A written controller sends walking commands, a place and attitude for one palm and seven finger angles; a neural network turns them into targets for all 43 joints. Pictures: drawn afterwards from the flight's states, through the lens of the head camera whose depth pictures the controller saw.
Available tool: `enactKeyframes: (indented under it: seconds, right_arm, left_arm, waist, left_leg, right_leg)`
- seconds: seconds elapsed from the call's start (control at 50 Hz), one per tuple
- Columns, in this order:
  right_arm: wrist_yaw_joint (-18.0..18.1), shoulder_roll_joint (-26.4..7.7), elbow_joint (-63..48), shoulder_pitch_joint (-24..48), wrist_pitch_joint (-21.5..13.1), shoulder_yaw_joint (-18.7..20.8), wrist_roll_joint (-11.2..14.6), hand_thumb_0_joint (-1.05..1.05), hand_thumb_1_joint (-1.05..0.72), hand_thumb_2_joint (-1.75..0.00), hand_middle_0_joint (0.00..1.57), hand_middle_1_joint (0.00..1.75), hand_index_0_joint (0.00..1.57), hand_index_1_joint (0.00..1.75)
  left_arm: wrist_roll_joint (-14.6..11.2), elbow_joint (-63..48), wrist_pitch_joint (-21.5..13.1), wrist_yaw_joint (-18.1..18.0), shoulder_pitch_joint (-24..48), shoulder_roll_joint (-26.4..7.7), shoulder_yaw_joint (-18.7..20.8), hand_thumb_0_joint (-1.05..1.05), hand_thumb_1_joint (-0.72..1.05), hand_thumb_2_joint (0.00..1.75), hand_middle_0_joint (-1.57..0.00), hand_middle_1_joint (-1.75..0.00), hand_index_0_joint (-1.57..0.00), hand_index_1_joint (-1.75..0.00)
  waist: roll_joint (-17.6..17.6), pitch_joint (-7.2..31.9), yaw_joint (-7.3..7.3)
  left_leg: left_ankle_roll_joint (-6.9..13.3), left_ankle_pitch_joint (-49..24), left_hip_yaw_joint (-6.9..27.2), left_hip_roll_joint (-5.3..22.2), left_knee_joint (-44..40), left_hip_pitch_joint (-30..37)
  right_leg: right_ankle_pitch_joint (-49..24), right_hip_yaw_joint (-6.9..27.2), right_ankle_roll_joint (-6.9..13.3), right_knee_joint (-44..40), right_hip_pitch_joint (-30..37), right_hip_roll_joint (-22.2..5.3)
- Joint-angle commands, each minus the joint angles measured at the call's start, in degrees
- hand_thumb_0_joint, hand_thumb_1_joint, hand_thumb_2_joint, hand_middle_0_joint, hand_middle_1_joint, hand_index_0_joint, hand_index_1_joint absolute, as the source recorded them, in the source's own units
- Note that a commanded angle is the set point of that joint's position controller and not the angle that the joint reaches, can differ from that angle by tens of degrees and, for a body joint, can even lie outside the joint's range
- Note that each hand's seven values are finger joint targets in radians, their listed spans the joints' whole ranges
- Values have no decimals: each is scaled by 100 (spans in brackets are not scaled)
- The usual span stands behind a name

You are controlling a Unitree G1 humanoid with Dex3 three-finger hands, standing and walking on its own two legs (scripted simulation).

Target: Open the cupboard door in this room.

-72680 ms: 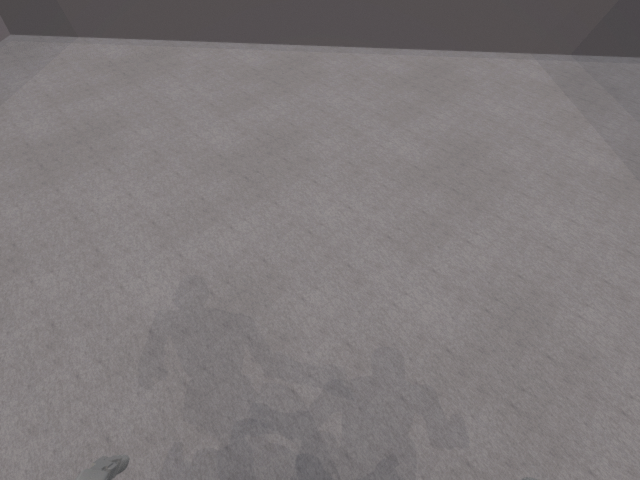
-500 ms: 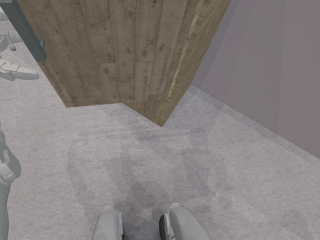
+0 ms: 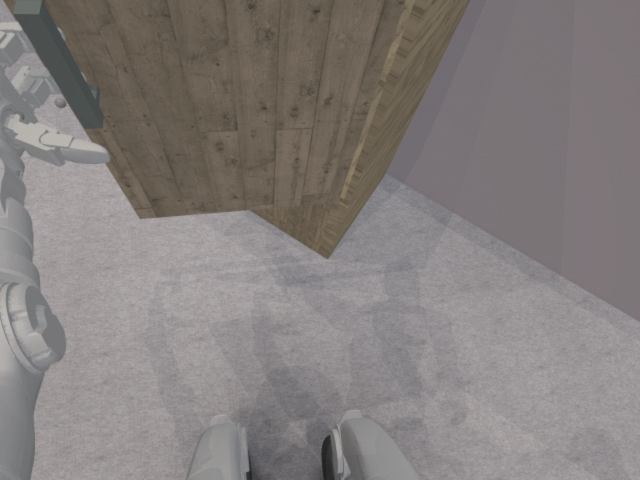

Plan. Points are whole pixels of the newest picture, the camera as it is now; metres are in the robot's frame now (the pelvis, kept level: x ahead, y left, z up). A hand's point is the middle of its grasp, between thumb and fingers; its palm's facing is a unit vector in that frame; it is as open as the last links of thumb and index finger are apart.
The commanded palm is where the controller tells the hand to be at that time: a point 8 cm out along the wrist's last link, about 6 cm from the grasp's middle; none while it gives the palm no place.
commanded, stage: slide the fingers in behind the handle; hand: left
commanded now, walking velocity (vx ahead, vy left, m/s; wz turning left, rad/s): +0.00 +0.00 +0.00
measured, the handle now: (68, 60) +0.59 +0.24 +0.10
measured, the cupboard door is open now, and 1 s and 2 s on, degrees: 42 42 46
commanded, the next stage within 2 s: close the thumb around the handle in 0.76 s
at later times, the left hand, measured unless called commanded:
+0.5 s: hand (91, 98) +0.53 +0.22 +0.09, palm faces +0.08 -1.00 -0.01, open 14.0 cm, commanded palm +0.51 +0.25 +0.09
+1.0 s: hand (86, 101) +0.53 +0.22 +0.10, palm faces +0.06 -1.00 +0.00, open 13.5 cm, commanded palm +0.50 +0.25 +0.09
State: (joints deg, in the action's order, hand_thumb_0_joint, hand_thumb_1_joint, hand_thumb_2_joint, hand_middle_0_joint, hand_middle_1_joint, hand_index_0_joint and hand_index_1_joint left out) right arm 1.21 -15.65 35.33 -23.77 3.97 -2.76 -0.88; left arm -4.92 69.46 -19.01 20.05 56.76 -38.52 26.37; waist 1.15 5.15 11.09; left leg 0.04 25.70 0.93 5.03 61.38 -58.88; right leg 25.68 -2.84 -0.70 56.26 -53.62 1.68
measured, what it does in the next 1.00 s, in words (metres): stands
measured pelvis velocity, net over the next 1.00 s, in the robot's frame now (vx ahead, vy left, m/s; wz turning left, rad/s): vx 0.01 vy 0.00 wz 0.01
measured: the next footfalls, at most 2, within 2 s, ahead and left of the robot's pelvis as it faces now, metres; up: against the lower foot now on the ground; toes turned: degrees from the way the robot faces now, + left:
none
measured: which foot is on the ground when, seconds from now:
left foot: down 0.00-1.00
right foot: down 0.00-1.00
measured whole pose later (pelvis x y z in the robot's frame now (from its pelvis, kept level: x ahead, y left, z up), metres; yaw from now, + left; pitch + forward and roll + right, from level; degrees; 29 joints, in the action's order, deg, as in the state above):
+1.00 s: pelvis +0.01 +0.00 +0.00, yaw +0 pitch +22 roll -4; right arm 0.3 -15.5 35.8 -23.2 3.9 -1.9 -1.2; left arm -4.8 68.2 -20.5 15.8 55.1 -33.7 25.1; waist 1.4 5.7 10.6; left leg -0.3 25.9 0.9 4.8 60.5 -56.9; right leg 26.3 -2.7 -0.4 56.0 -52.0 1.6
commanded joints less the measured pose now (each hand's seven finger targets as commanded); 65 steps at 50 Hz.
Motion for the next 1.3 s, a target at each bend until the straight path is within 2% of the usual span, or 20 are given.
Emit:
enactKeyframes:
  seconds: [0.0,0.08,0.12,0.22,0.26,0.28,0.32,0.34,0.36,0.46,0.58,0.66,0.8,0.82,0.84,0.92,1.06,1.18,1.26,1.28]
  right_arm:
    - [66,-1107,-151,-1114,-66,406,-3,0,-90,-90,20,30,20,30]
    - [46,-1092,-152,-1116,-71,391,-26,0,-90,-90,20,30,20,30]
    - [19,-1066,-149,-1117,-94,416,-53,0,-90,-90,20,30,20,30]
    - [-47,-1040,-150,-1103,-72,424,-68,0,-90,-90,20,30,20,30]
    - [-48,-1049,-161,-1093,-62,427,-63,0,-90,-90,20,30,20,30]
    - [-39,-1064,-161,-1126,-53,432,-62,0,-90,-90,20,30,20,30]
    - [-52,-1041,-198,-1124,-47,443,-65,0,-90,-90,20,30,20,30]
    - [-59,-1021,-180,-1106,-62,443,-74,0,-90,-90,20,30,20,30]
    - [-63,-1035,-169,-1135,-64,446,-81,0,-90,-90,20,30,20,30]
    - [-64,-1016,-174,-1109,-50,439,-54,0,-90,-90,20,30,20,30]
    - [-62,-997,-150,-1088,-51,450,-45,0,-90,-90,20,30,20,30]
    - [-29,-1015,-181,-1056,-45,437,-21,0,-90,-90,20,30,20,30]
    - [-2,-1006,-136,-1046,-86,439,-29,0,-90,-90,20,30,20,30]
    - [5,-1033,-118,-1053,-83,450,-34,0,-90,-90,20,30,20,30]
    - [-6,-1003,-120,-1036,-89,448,-22,0,-90,-90,20,30,20,30]
    - [-26,-1005,-142,-1010,-65,444,-10,0,-90,-90,20,30,20,30]
    - [-20,-1006,-151,-1022,-75,446,-10,0,-90,-90,20,30,20,30]
    - [-10,-1026,-148,-1010,-108,420,-20,0,-90,-90,20,30,20,30]
    - [1,-1032,-142,-1050,-113,437,-42,0,-90,-90,20,30,20,30]
    - [-11,-1015,-148,-1026,-116,437,-34,0,-90,-90,20,30,20,30]
  left_arm:
    - [-156,-1337,-316,-105,2603,-1338,109,0,-50,30,-30,-120,-30,-120]
    - [-9,-1223,-319,-357,2611,-1408,154,0,-50,30,-30,-120,-30,-120]
    - [15,-1407,-434,-452,2640,-1279,117,0,-50,30,-30,-120,-30,-120]
    - [47,-1308,-488,-530,2541,-911,-102,0,-50,30,-30,-120,-30,-120]
    - [23,-1192,-406,-547,2563,-817,-148,0,-50,30,-30,-120,-30,-120]
    - [27,-1208,-393,-572,2516,-994,-2,0,-50,30,-30,-120,-30,-120]
    - [13,-1316,-414,-617,2400,-889,-7,0,-50,30,-30,-120,-30,-120]
    - [12,-1393,-426,-643,2567,-741,-122,0,-50,30,-30,-120,-30,-120]
    - [23,-1394,-452,-689,2511,-970,72,0,-50,30,-30,-120,-30,-120]
    - [81,-1199,-497,-651,2349,-889,-29,0,-50,30,-30,-120,-30,-120]
    - [2,-1339,-535,-571,2407,-769,-119,0,-50,30,-30,-120,-30,-120]
    - [-24,-1251,-495,-511,2315,-1014,37,0,-50,30,-30,-120,-30,-120]
    - [-48,-1398,-599,-476,2593,-1011,-2,0,-50,30,-30,-120,-30,-120]
    - [-40,-1482,-628,-479,2623,-1202,129,0,-50,30,-30,-120,-30,-120]
    - [-53,-1385,-602,-457,2508,-991,-12,0,-50,30,-30,-120,-30,-120]
    - [-76,-1314,-516,-421,2243,-905,-43,0,-28,40,-32,-122,-32,-122]
    - [-56,-1286,-419,-525,2435,-732,-186,0,12,56,-34,-127,-34,-127]
    - [-19,-1050,-493,-523,2422,-936,-71,0,45,71,-37,-130,-37,-130]
    - [4,-1283,-571,-505,2488,-1040,13,0,68,80,-38,-133,-38,-133]
    - [-22,-1287,-557,-488,2483,-835,-132,0,73,83,-39,-133,-39,-133]
  waist:
    - [1188,2893,76]
    - [1028,2719,83]
    - [1175,2937,64]
    - [1217,2876,84]
    - [1009,2777,136]
    - [993,2820,58]
    - [1021,2986,5]
    - [1029,2975,91]
    - [932,3016,16]
    - [768,2761,41]
    - [922,2858,61]
    - [763,2827,32]
    - [1048,2899,89]
    - [1039,3058,57]
    - [1069,3052,69]
    - [1115,2986,-5]
    - [846,2679,89]
    - [605,2585,108]
    - [985,2983,11]
    - [1008,2968,65]
  left_leg:
    - [152,-2338,248,-229,-573,2994]
    - [151,-2236,257,-229,-598,2807]
    - [129,-2486,267,-226,-575,3044]
    - [96,-2555,279,-219,-582,3116]
    - [126,-2319,249,-232,-603,2934]
    - [116,-2335,261,-229,-638,2936]
    - [109,-2554,243,-240,-623,3061]
    - [119,-2571,238,-239,-599,3078]
    - [127,-2543,226,-247,-586,2980]
    - [152,-2358,172,-273,-598,2708]
    - [150,-2438,147,-277,-585,2847]
    - [189,-2281,81,-311,-582,2540]
    - [179,-2380,119,-300,-506,2727]
    - [160,-2476,156,-277,-508,2820]
    - [161,-2507,138,-293,-503,2842]
    - [142,-2575,136,-285,-539,2899]
    - [164,-2233,160,-287,-618,2722]
    - [192,-1949,124,-300,-596,2367]
    - [141,-2292,190,-272,-579,2799]
    - [145,-2300,180,-273,-570,2852]
  right_leg:
    - [-1729,-33,149,-645,525,239]
    - [-1655,-36,136,-639,532,223]
    - [-1799,-44,145,-597,525,228]
    - [-1795,-74,157,-578,448,234]
    - [-1708,-57,137,-630,494,229]
    - [-1732,-66,155,-620,599,230]
    - [-1898,-66,158,-596,654,233]
    - [-1924,-60,139,-605,594,227]
    - [-1966,-38,138,-602,739,232]
    - [-1995,3,137,-620,839,230]
    - [-2099,18,131,-642,862,222]
    - [-2184,79,112,-650,1114,210]
    - [-2141,82,136,-601,917,212]
    - [-2184,72,126,-579,951,204]
    - [-2217,75,124,-596,945,212]
    - [-2227,33,130,-599,913,218]
    - [-1953,23,120,-675,822,217]
    - [-1825,74,108,-673,935,204]
    - [-1907,33,142,-590,816,200]
    - [-1902,29,133,-607,750,210]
